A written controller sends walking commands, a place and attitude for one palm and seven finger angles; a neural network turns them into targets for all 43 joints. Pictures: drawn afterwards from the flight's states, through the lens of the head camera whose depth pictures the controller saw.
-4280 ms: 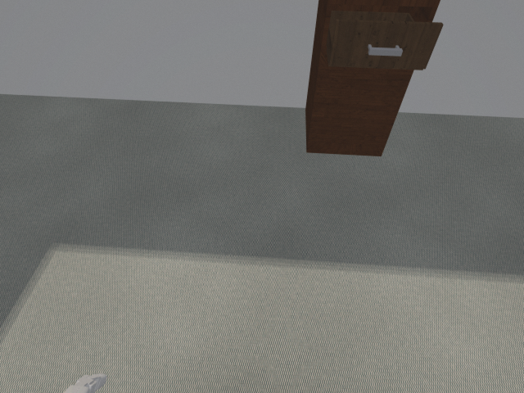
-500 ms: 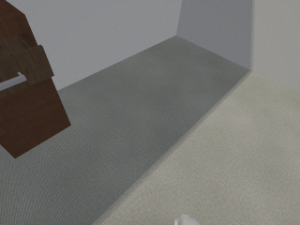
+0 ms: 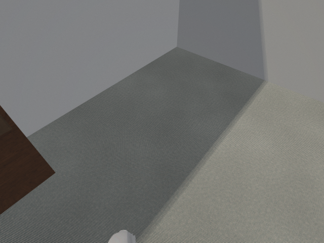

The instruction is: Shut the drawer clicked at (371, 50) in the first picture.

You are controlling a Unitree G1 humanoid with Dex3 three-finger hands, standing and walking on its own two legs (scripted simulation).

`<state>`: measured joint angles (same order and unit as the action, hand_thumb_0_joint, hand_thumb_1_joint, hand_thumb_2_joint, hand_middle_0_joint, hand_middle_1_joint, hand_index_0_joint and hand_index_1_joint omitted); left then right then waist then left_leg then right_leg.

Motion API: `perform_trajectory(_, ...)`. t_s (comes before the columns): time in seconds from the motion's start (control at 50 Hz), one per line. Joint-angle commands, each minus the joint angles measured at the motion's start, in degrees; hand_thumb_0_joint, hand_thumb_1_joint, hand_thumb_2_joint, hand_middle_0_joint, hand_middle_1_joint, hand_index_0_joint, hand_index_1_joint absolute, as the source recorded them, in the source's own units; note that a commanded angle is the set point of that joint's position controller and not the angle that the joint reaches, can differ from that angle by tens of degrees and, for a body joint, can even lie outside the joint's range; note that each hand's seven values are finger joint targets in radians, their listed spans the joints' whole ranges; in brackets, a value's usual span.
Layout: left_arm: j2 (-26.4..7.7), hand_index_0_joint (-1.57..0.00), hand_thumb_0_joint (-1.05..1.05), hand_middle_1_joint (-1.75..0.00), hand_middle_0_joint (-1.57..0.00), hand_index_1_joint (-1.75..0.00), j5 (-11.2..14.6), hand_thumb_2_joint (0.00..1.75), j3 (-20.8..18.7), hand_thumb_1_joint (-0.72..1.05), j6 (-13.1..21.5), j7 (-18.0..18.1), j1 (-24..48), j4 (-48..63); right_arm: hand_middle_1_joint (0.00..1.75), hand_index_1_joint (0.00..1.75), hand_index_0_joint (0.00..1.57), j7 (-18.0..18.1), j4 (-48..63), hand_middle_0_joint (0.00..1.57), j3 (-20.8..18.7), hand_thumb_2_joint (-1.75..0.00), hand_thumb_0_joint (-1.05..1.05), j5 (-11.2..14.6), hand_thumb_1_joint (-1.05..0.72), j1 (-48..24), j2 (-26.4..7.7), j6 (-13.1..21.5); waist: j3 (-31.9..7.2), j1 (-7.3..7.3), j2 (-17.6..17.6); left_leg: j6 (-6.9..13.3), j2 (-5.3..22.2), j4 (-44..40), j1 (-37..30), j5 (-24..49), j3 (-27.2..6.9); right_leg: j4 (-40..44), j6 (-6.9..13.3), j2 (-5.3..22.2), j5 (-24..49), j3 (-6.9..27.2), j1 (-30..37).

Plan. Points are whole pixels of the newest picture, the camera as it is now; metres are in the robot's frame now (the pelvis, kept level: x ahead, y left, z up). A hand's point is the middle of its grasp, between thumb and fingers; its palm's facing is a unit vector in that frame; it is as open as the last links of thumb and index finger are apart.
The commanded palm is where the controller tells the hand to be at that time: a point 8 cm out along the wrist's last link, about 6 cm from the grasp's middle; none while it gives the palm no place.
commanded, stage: turn to face it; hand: left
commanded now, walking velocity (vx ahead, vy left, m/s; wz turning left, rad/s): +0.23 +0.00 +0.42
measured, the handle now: out of the picture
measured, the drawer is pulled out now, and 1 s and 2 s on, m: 0.17 0.17 0.17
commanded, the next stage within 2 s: take the last steps up to it in 1.44 s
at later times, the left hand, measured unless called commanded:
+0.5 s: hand (73, 238) +0.18 +0.27 -0.18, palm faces +0.29 -0.93 -0.21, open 7.4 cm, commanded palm none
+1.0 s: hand (93, 238) +0.18 +0.20 -0.14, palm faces +0.51 -0.81 -0.28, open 7.4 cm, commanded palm none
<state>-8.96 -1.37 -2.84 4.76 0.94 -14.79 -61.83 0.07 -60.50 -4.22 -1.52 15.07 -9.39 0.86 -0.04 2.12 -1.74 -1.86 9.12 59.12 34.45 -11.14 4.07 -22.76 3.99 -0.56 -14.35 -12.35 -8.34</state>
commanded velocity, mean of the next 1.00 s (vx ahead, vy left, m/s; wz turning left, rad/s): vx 0.01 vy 0.00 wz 0.58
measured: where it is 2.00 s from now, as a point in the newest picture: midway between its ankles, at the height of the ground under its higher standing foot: outside the picture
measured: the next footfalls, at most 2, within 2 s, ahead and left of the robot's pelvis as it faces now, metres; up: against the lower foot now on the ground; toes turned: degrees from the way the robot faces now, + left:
left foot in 0.22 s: +0.24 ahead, +0.14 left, +0.00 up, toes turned +15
right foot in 0.76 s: +0.27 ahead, -0.08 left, +0.00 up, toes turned +21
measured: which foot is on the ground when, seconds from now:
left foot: up 0.00-0.20, down 0.22-0.76, up 0.78-1.00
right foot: down 0.00-0.22, up 0.24-0.74, down 0.76-1.00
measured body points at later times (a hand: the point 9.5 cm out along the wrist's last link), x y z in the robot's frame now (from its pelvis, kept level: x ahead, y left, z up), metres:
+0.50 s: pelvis +0.15 +0.05 -0.01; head +0.18 +0.08 +0.44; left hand +0.16 +0.32 -0.16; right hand +0.28 -0.17 -0.14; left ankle +0.20 +0.13 -0.74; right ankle +0.19 -0.12 -0.66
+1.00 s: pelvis +0.20 -0.01 +0.00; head +0.24 -0.02 +0.45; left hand +0.15 +0.24 -0.12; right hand +0.38 -0.22 -0.16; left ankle +0.10 +0.11 -0.65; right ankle +0.23 -0.10 -0.74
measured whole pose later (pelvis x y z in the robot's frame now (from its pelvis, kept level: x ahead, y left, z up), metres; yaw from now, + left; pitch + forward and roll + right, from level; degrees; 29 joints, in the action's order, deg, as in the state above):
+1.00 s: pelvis +0.20 -0.01 +0.00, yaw +33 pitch +0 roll +2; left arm -9.8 -1.2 -1.6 -0.1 1.4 -11.9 -49.8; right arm -1.5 -54.0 -6.1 -1.2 12.2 -15.6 -4.7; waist 4.1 2.2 -1.7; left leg -4.9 1.3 66.4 29.9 -21.4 -0.6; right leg -28.6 1.4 5.2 -17.1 -10.2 -11.3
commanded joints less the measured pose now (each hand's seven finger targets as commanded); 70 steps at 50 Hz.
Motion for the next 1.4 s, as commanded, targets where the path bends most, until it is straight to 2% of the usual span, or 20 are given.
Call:
perform_trajectory(0.0, -5.5, -0.2, 0.0, -0.3, -0.2, -0.3, 0.1, 0.9, -0.2, 0.9, 1.0, 0.0, -5.9, 0.2, 0.3, 0.3, 0.2, -1.6, 3.5, 0.2, 0.8, -0.9, 0.0, 0.2, -0.9, -1.5, 0.0, 0.5, 6.6, -1.79, 6.6, 0.2, 0.7, -10.0, 1.0, 3.7, 0.4, 12.2, 3.5, 17.1, 14.7, 6.8, -0.8)
perform_trajectory(0.1, -6.8, -0.2, 0.0, -0.3, -0.2, -0.3, -0.1, 0.9, -0.1, 0.9, 0.3, 0.6, -8.1, -0.7, 0.3, 0.3, 0.2, -1.9, 5.7, 0.2, 1.3, -0.9, 0.0, 0.3, -0.9, -6.7, -1.4, 0.8, 6.9, -2.89, 6.4, 2.2, -2.1, -18.4, -2.4, 2.1, 3.5, 6.5, 1.7, 18.2, 32.6, 3.0, 7.1)
perform_trajectory(0.16, -9.5, -0.2, 0.0, -0.3, -0.2, -0.3, 0.2, 0.9, -0.9, 0.9, -0.5, 0.8, -7.5, 0.6, 0.3, 0.3, 0.2, -1.4, 5.1, 0.2, 0.8, -0.9, 0.0, 0.0, -0.9, -0.2, -4.5, 0.7, 1.7, 0.51, 7.1, 4.0, -6.5, -23.4, -13.6, 1.7, 5.9, -9.1, -0.6, 18.0, 46.6, -0.8, 8.7)
perform_trajectory(0.18, -10.1, -0.2, 0.0, -0.3, -0.2, -0.3, 0.4, 0.9, -1.2, 0.9, -0.8, 0.7, -6.7, 1.5, 0.3, 0.3, 0.2, -1.0, 3.8, 0.2, 0.1, -0.9, 0.0, -0.3, -0.9, 6.2, -6.8, 0.8, -3.0, 3.45, 4.5, 5.0, -7.0, -27.5, -23.7, 11.4, 4.8, -20.7, -2.7, 16.1, 43.2, -2.3, 5.0)
perform_trajectory(0.22, -5.8, -0.2, 0.0, -0.3, -0.2, -0.3, 1.8, 0.9, -0.9, 0.9, -1.3, 0.3, -8.0, 5.5, 0.3, 0.3, 0.2, -0.1, 3.2, 0.2, -1.7, -0.9, 0.0, 0.2, -0.9, 13.4, -17.6, 0.8, -11.7, 3.88, -16.7, 17.9, 17.2, -32.7, -41.6, 52.6, -25.0, -52.3, -7.4, 3.4, -23.7, 1.5, -18.3)
perform_trajectory(0.24, -6.6, -0.2, 0.0, -0.3, -0.2, -0.3, 1.3, 0.9, -0.8, 0.9, -2.2, 0.8, -5.2, 6.5, 0.3, 0.3, 0.2, 0.5, 3.2, 0.2, -1.5, -0.9, 0.0, 1.1, -0.9, 11.5, -17.1, 0.8, -14.3, 3.52, -9.7, 18.7, 17.5, -34.7, -41.7, 42.5, -26.2, -56.7, -6.9, 4.2, -21.7, 9.5, -22.7)
perform_trajectory(0.34, -4.5, -0.2, 0.0, -0.3, -0.2, -0.3, 0.4, 0.9, -2.0, 0.9, -4.8, -0.1, -4.9, 6.1, 0.3, 0.3, 0.2, 0.7, 8.2, 0.2, -0.4, -0.9, 0.0, 0.6, -0.9, -4.2, -10.5, 0.9, -2.8, -2.96, -4.1, 10.5, 5.3, -42.1, -16.9, 13.2, -12.0, -46.8, -8.4, 7.8, -7.2, 10.8, -18.3)
perform_trajectory(0.42, -5.8, -0.2, 0.0, -0.3, -0.2, -0.3, 0.0, 0.9, -2.9, 0.9, -6.1, 0.1, -3.3, 8.1, 0.3, 0.3, 0.2, 0.3, 9.1, 0.2, -1.3, -0.9, 0.0, 0.4, -0.9, -4.1, -11.0, 0.1, -2.4, -2.92, -3.7, 10.4, 3.5, -45.0, -15.4, 1.6, -15.2, -42.5, -9.4, 7.1, -3.8, 11.1, -19.4)
perform_trajectory(0.58, -7.1, -0.2, 0.0, -0.3, -0.2, -0.3, 0.4, 0.9, -2.8, 0.9, -6.0, 0.4, 6.8, 14.5, 0.3, 0.3, 0.2, 0.3, 9.6, 0.2, -2.9, -0.9, 0.0, 0.1, -0.9, -0.4, -13.0, -1.0, -3.5, 0.28, -5.3, 13.0, 3.7, -40.6, -24.4, 9.1, -23.7, -29.0, -9.7, 4.5, -9.5, 12.4, -21.4)
perform_trajectory(0.7, -8.4, -0.2, 0.0, -0.3, -0.2, -0.3, 1.1, 0.9, -2.3, 0.9, -5.0, 0.9, 1.4, 15.3, 0.3, 0.3, 0.2, 0.0, 11.7, 0.2, -3.5, -0.9, 0.0, 0.5, -0.9, -4.0, -13.5, -1.8, -5.5, -2.8, -6.0, 9.8, -0.2, -33.0, -18.0, 18.2, -24.8, -5.9, -8.0, 1.5, -1.9, 11.7, -4.2)
perform_trajectory(0.72, -10.3, -0.2, 0.0, -0.3, -0.2, -0.3, 0.9, 0.9, -2.7, 0.9, -4.5, 1.1, -0.8, 15.2, 0.3, 0.3, 0.2, -0.3, 12.2, 0.2, -3.3, -0.9, 0.0, 0.9, -0.9, -4.1, -12.1, -1.8, -6.4, -3.86, -2.3, 6.8, -2.9, -28.6, -12.3, 11.9, -22.6, 2.8, -7.0, 5.2, 2.6, 14.5, 3.8)
perform_trajectory(0.74, -15.4, -0.2, 0.0, -0.3, -0.2, -0.3, 0.0, 0.9, -3.6, 0.9, -4.0, 1.5, -1.3, 15.5, 0.3, 0.3, 0.2, -0.6, 13.3, 0.2, -2.7, -0.9, 0.0, 1.4, -0.9, -2.8, -8.1, -1.8, -6.4, -3.72, 13.3, 1.5, -10.7, -17.7, 0.1, -7.0, -12.7, 8.3, -1.9, 20.0, 4.9, 28.2, 12.0)
perform_trajectory(0.76, -17.9, -0.2, 0.0, -0.3, -0.2, -0.3, -0.1, 0.9, -3.4, 0.9, -4.5, 1.3, 0.4, 16.8, 0.3, 0.3, 0.2, -0.4, 14.3, 0.2, -2.8, -0.9, 0.0, 0.7, -0.9, -2.4, -8.5, -1.8, -4.5, -3.05, 16.8, -0.4, -13.4, -4.9, 2.4, -21.9, -6.6, 7.7, 3.8, 29.8, 11.5, 32.4, 5.5)
perform_trajectory(0.86, -10.7, -0.2, 0.0, -0.3, -0.2, -0.3, 0.4, 0.9, -1.6, 0.9, -3.6, 1.1, 5.9, 17.4, 0.3, 0.3, 0.2, -1.5, 10.8, 0.2, -2.4, -0.9, 0.0, 0.2, -0.9, -1.6, -8.7, -3.9, 1.0, -0.07, 9.8, -2.5, -7.8, 11.8, 0.6, -9.7, -5.5, 2.9, 1.4, 18.5, 24.7, 13.5, -0.1)
perform_trajectory(1.12, -15.6, -0.2, 0.0, -0.3, -0.2, -0.3, -0.4, 0.9, -2.8, 0.9, -4.8, 0.8, -4.3, 11.7, 0.3, 0.3, 0.2, -1.5, 12.7, 0.2, 0.2, -0.9, 0.0, 1.0, -0.9, -11.9, -7.7, -3.5, -2.4, -5.54, 15.0, -1.2, -7.7, -15.6, -10.7, -14.7, 2.0, -2.3, 2.7, 21.8, 32.3, 7.3, 6.4)
perform_trajectory(1.18, -15.8, -0.2, 0.0, -0.3, -0.2, -0.3, 0.1, 0.9, -3.1, 0.9, -5.0, 0.6, -2.8, 10.9, 0.3, 0.3, 0.2, -1.2, 11.5, 0.2, 0.1, -0.9, 0.0, 0.8, -0.9, -7.1, -9.2, -2.6, -4.6, -2.19, 13.6, 0.3, -8.2, -31.8, -22.3, -3.5, 3.5, -9.4, -1.2, 19.9, 29.8, 3.4, 2.7)
perform_trajectory(1.2, -14.4, -0.2, 0.0, -0.3, -0.2, -0.3, 0.6, 0.9, -2.9, 0.9, -5.2, 0.4, -2.5, 11.2, 0.3, 0.3, 0.2, -1.2, 10.6, 0.2, -0.8, -0.9, 0.0, 0.5, -0.9, -3.5, -12.8, -2.0, -7.3, -0.11, 4.9, 2.1, -3.6, -37.6, -33.6, 7.4, -1.2, -18.9, -4.0, 17.9, 21.5, 1.5, -5.3)
perform_trajectory(1.22, -10.5, -0.2, 0.0, -0.3, -0.2, -0.3, 0.9, 0.9, -2.1, 0.9, -5.3, -0.1, -2.5, 13.7, 0.3, 0.3, 0.2, -0.9, 10.4, 0.2, -2.4, -0.9, 0.0, 0.2, -0.9, -0.6, -19.5, -1.6, -8.3, 1.44, -13.9, 10.0, 12.6, -37.0, -43.3, 31.8, -21.0, -31.3, -8.7, 9.9, -14.3, 0.3, -23.1)
perform_trajectory(1.24, -10.0, -0.2, 0.0, -0.3, -0.2, -0.3, 0.3, 0.9, -1.1, 0.9, -6.0, 0.4, 1.0, 14.8, 0.3, 0.3, 0.2, -0.3, 9.2, 0.2, -2.5, -0.9, 0.0, 0.8, -0.9, 2.2, -21.0, -2.1, -7.7, 2.78, -12.2, 15.1, 16.8, -36.7, -39.6, 42.7, -21.3, -37.8, -8.7, 8.6, -24.9, 6.3, -24.6)
perform_trajectory(1.38, -9.9, -0.2, 0.0, -0.3, -0.2, -0.3, 0.5, 0.9, -1.5, 0.9, -6.8, 0.1, -1.2, 9.3, 0.3, 0.3, 0.2, 0.9, 10.3, 0.2, -0.2, -0.9, 0.0, 0.8, -0.9, -6.5, -13.1, -1.0, -1.9, -2.16, -5.6, 10.9, 4.6, -38.9, -30.0, 33.6, -10.1, -40.6, -9.4, 7.2, -8.5, 10.5, -20.2)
